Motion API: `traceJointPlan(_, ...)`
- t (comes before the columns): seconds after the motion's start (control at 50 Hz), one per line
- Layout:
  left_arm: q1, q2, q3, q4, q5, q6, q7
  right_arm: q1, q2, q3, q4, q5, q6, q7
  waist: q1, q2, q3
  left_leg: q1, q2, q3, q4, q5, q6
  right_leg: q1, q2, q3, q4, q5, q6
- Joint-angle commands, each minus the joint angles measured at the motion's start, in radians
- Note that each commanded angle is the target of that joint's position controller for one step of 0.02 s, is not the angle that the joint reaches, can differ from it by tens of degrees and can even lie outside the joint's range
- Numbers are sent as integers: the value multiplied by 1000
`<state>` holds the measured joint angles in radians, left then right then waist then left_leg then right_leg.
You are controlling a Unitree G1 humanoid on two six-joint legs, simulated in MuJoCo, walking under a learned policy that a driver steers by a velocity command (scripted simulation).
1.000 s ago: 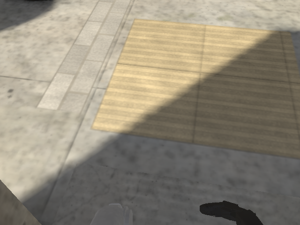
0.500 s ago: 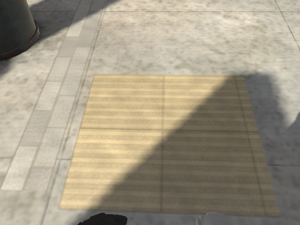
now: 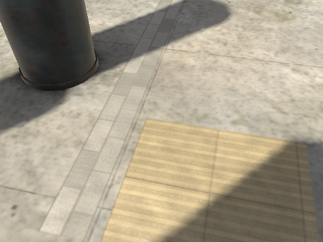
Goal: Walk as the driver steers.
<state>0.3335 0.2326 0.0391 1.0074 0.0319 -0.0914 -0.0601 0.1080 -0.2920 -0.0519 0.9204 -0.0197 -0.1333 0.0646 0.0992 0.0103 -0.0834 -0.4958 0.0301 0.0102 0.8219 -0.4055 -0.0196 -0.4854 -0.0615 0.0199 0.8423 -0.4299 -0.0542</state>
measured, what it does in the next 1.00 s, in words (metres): walks ahead: right foot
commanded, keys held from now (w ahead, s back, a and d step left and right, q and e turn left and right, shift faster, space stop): w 0.04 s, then no key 0.96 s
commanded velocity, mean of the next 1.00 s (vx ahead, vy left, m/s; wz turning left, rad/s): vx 0.10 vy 0.00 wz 0.00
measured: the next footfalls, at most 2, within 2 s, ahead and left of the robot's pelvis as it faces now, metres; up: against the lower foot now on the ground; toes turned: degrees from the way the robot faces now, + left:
right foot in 0.36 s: +0.24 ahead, -0.11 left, +0.00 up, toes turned -1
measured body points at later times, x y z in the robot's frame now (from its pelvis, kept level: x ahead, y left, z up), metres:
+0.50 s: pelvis +0.13 +0.00 +0.03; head +0.15 +0.00 +0.48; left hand +0.35 +0.20 -0.07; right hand +0.22 -0.24 -0.10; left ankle +0.03 +0.13 -0.70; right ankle +0.20 -0.11 -0.70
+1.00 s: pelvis +0.14 +0.02 +0.04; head +0.15 +0.02 +0.49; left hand +0.24 +0.28 -0.10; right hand +0.18 -0.22 -0.11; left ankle +0.07 +0.13 -0.70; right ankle +0.20 -0.11 -0.70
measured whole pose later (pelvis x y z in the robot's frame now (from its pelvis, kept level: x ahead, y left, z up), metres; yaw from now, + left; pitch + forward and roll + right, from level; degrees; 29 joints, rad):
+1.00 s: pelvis +0.14 +0.02 +0.04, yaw +1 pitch -3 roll +0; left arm 0.09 0.22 0.04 1.03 -0.02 -0.02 0.05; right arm 0.26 -0.19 -0.03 1.01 0.00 -0.01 -0.03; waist 0.01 0.01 0.07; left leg -0.04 0.00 0.01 0.42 -0.33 0.01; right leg -0.24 -0.04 -0.03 0.43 -0.14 0.02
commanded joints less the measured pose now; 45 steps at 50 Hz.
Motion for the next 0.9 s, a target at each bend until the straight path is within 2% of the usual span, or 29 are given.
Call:
traceJointPlan(0.02,-300,80,20,-166,6,-31,-20,304,-176,-62,6,-7,-44,-27,-229,172,67,531,211,-500,-495,-237,300,-429,77,-16,1,-48,-2)
traceJointPlan(0.04,-374,48,15,-200,1,-40,-10,353,-194,-59,31,-4,-46,-40,-252,238,88,632,311,-700,-578,-222,360,-586,65,33,184,-22,18)
traceJointPlan(0.06,-375,28,11,-177,-4,-41,1,352,-154,-44,46,-10,-45,-47,-229,165,100,622,317,-694,-567,-105,340,-629,39,88,331,66,10)
traceJointPlan(0.1,-290,44,24,-130,2,-33,12,263,-86,-27,-3,-1,-32,-46,-150,80,52,578,274,-533,-564,176,299,-534,46,87,430,136,9)
traceJointPlan(0.12,-272,33,22,-119,9,-29,10,166,-49,-20,-48,3,-23,-47,-114,99,46,525,228,-410,-573,275,258,-471,42,64,419,153,7)
traceJointPlan(0.16,-281,27,25,-114,2,-17,-11,117,12,-6,-70,-8,-12,-49,-82,65,61,464,169,-260,-609,375,201,-349,15,31,261,240,27)
traceJointPlan(0.2,-296,9,16,-129,-14,-11,-40,77,18,-4,-84,-6,-6,-28,-51,57,78,309,120,-148,-614,419,166,-87,13,-5,44,344,44)
traceJointPlan(0.24,-377,21,7,-180,-32,-13,-47,44,-34,-22,-100,-9,-7,-12,-60,72,97,220,129,-129,-595,486,187,80,26,-20,-119,372,70)
traceJointPlan(0.28,-370,56,14,-182,-29,-14,-26,36,-69,-38,-96,-3,-1,-4,-63,73,103,276,171,-165,-567,541,211,85,10,-4,-222,368,71)
traceJointPlan(0.32,-358,82,25,-184,-28,-20,-8,50,-64,-39,-85,17,6,2,-63,37,82,320,177,-174,-502,613,200,148,-5,-12,-321,423,51)
traceJointPlan(0.36,-355,77,23,-195,-44,-39,-8,140,7,-22,-59,47,12,12,-88,-34,7,309,86,-124,-412,659,114,325,-43,0,-359,747,-21)
traceJointPlan(0.38,-399,112,19,-223,-59,-45,-19,237,48,-11,-61,55,12,-2,-168,-107,-133,284,14,-57,-397,555,53,501,-94,45,-305,1024,-120)
traceJointPlan(0.4,-439,71,11,-234,-68,-33,-34,273,80,1,-49,50,14,-10,-181,-141,-156,229,-15,-30,-418,421,-2,561,-106,100,-312,916,-128)
traceJointPlan(0.42,-391,54,10,-196,-64,-7,-48,218,20,-17,-55,27,25,-10,-156,-116,-86,215,-28,-10,-432,261,-15,512,-72,112,-347,690,-67)
traceJointPlan(0.46,-340,88,29,-169,-56,1,-42,170,-17,-37,-67,24,37,-3,-128,-83,-32,171,-13,-9,-412,143,6,493,-47,100,-374,502,-3)
traceJointPlan(0.52,-366,62,21,-162,-52,2,-37,128,40,-24,-82,37,42,-4,-135,-79,-33,215,10,-22,-414,139,4,466,-39,100,-396,494,11)
traceJointPlan(0.54,-368,59,19,-158,-53,6,-38,101,29,-29,-92,40,42,-3,-137,-55,-48,247,17,-21,-409,159,5,454,-25,88,-389,529,15)
traceJointPlan(0.56,-367,102,27,-173,-30,31,30,162,-2,-14,-68,8,71,-65,-123,73,-78,260,33,-42,-320,507,14,558,-45,114,-338,891,-92)
traceJointPlan(0.58,-299,114,30,-157,-10,32,59,154,-4,-13,-65,4,77,-95,-97,57,-159,287,42,-44,-226,556,-8,620,-72,122,-307,1076,-128)
traceJointPlan(0.6,-276,95,25,-137,-6,36,76,157,0,-6,-64,5,83,-109,-102,6,-187,268,44,-55,-172,447,-19,654,-103,146,-312,1167,-155)
traceJointPlan(0.64,-274,44,8,-111,-10,38,92,146,42,11,-46,12,97,-124,-114,-83,-129,209,29,-69,-109,0,-29,604,-169,208,-387,1058,-190)
traceJointPlan(0.68,-347,15,-10,-112,-26,51,86,152,91,21,-36,7,131,-114,-167,-47,-2,248,52,-50,-268,-88,-11,407,-145,170,-435,718,-163)
traceJointPlan(0.7,-416,28,-3,-124,-39,50,80,199,62,21,-16,0,135,-114,-188,-55,55,322,52,-41,-421,78,18,294,-71,102,-421,477,-89)
traceJointPlan(0.72,-390,55,7,-121,-43,43,73,157,-12,10,-28,1,141,-120,-138,-23,106,356,60,-63,-428,165,44,193,-15,49,-426,301,-37)
traceJointPlan(0.74,-376,44,2,-119,-25,38,73,175,-66,-4,-15,32,140,-114,-120,113,126,258,71,-81,-428,101,84,232,48,-30,-425,208,3)
traceJointPlan(0.76,-388,48,4,-111,-28,33,80,157,-22,10,-14,40,130,-108,-120,113,155,207,76,-91,-469,72,93,280,43,-27,-417,267,27)
traceJointPlan(0.78,-379,59,6,-98,-31,30,84,145,-4,18,-12,29,119,-104,-115,90,167,205,74,-86,-479,103,85,301,38,-22,-411,314,29)
traceJointPlan(0.82,-328,67,11,-75,-50,37,101,118,-27,7,-7,24,102,-98,-88,42,140,235,59,-72,-462,269,73,361,13,-12,-413,420,16)
traceJointPlan(0.9,-285,65,11,-43,-49,48,102,153,-5,2,34,30,108,-93,-84,12,113,275,40,-70,-483,316,76,400,2,-15,-414,455,14)
Velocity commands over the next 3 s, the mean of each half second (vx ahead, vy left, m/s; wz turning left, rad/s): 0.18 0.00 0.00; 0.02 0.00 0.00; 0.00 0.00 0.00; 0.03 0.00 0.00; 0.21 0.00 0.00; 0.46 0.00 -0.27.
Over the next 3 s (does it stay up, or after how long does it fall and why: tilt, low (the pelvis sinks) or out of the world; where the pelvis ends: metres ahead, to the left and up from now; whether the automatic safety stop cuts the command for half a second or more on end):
stays up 0.54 0.02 0.04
